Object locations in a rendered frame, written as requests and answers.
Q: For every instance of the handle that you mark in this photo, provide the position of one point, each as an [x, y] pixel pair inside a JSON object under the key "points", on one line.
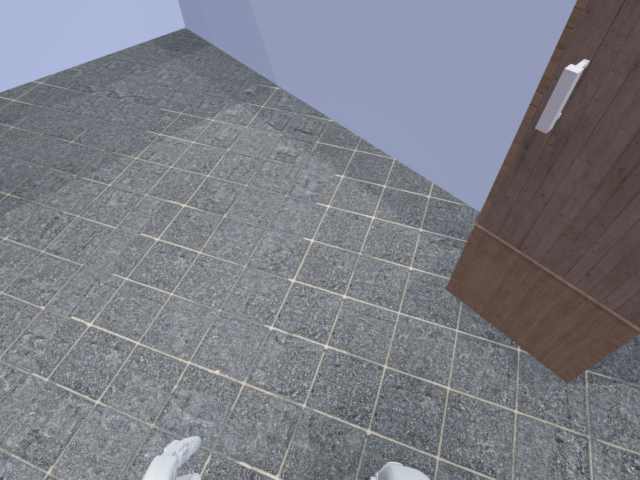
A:
{"points": [[560, 95]]}

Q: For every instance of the robot left hand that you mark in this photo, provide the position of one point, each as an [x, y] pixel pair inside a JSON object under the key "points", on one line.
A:
{"points": [[165, 467]]}

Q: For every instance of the right robot shin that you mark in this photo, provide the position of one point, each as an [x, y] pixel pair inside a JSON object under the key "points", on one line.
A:
{"points": [[390, 463]]}

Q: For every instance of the cupboard door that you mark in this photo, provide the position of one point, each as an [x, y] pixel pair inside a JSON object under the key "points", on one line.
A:
{"points": [[570, 198]]}

